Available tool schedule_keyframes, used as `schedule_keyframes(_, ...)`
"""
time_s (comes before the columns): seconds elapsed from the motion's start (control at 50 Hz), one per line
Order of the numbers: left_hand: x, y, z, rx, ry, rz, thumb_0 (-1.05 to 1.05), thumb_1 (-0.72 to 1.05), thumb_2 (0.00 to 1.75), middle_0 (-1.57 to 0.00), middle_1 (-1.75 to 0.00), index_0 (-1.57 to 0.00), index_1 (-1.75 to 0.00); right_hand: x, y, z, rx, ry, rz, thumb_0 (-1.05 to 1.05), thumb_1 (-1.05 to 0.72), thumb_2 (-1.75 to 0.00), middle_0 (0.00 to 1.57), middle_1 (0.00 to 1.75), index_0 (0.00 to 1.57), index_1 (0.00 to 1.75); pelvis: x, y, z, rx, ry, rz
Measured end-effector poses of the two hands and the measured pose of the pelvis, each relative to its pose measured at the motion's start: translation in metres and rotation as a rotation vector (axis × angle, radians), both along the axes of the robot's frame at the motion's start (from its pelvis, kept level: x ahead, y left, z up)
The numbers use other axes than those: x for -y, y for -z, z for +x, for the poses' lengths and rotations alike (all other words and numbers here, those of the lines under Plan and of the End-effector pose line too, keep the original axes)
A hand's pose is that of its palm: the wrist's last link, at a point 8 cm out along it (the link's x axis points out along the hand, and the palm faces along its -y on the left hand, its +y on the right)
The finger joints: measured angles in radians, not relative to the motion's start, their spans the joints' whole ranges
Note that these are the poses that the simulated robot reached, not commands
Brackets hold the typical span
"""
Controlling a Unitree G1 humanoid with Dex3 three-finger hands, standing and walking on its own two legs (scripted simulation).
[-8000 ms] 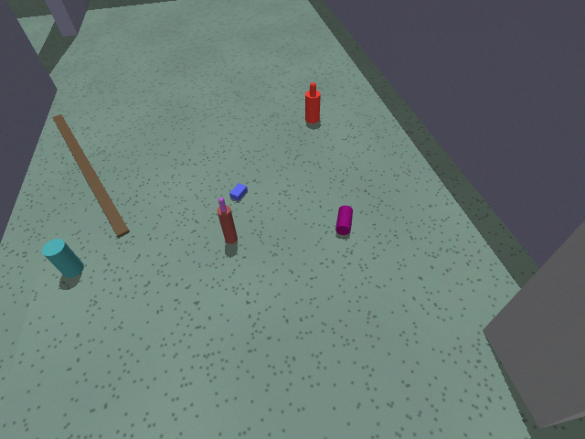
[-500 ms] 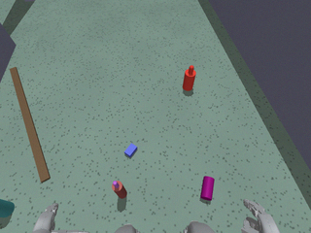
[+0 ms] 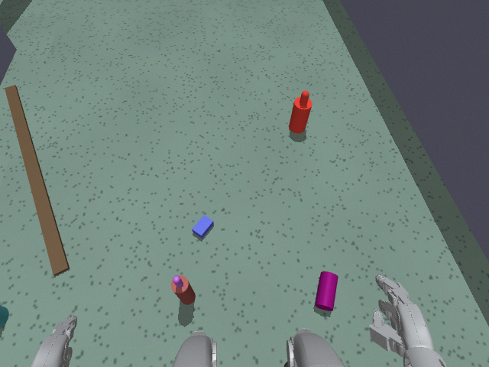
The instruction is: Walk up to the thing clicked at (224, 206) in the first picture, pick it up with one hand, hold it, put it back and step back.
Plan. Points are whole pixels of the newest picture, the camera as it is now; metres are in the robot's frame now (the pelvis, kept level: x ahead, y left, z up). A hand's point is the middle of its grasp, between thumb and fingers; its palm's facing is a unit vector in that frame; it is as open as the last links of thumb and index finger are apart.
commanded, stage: go down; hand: left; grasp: from the side
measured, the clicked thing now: (182, 288) +0.36 +0.20 -0.57
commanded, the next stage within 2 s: none
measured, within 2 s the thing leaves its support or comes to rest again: neither
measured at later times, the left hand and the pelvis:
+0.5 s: hand (86, 314) +0.23 +0.32 -0.18, palm faces +0.09 -0.97 -0.22, open 17.4 cm; pelvis -0.04 -0.01 -0.11, yaw -1 degrees
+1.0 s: hand (80, 293) +0.28 +0.36 -0.23, palm faces +0.10 -0.98 -0.16, open 17.5 cm; pelvis -0.07 -0.01 -0.19, yaw -2 degrees
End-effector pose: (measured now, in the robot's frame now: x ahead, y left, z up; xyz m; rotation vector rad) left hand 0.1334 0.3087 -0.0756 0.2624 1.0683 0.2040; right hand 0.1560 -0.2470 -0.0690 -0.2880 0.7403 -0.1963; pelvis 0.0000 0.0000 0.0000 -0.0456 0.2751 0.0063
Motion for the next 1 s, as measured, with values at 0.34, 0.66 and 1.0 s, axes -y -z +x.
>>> schedule_keyframes(0.34, -0.044, 0.047, 0.031, 0.210, -0.011, -0.029, -0.01, -0.46, 0.06, -0.06, -0.04, -0.07, -0.04, 0.014, 0.054, -0.019, -0.017, -0.053, -0.061, 0.01, -0.90, -0.90, 0.20, 0.30, 0.21, 0.30, 0.005, 0.055, -0.027, -0.119, 0.003, -0.001)
schedule_keyframes(0.66, -0.082, 0.095, 0.085, 0.469, 0.035, -0.059, -0.01, -0.58, 0.04, -0.07, -0.09, -0.08, -0.09, 0.022, 0.154, -0.066, -0.210, -0.061, -0.066, 0.01, -0.88, -0.90, 0.20, 0.30, 0.21, 0.30, 0.007, 0.131, -0.055, -0.237, 0.015, -0.008)
schedule_keyframes(1.0, -0.106, 0.133, 0.122, 0.657, 0.096, -0.104, -0.01, -0.57, 0.04, -0.06, -0.07, -0.07, -0.07, 0.031, 0.212, -0.083, -0.271, -0.116, -0.133, 0.01, -0.89, -0.90, 0.20, 0.30, 0.21, 0.30, 0.006, 0.194, -0.075, -0.285, 0.025, -0.033)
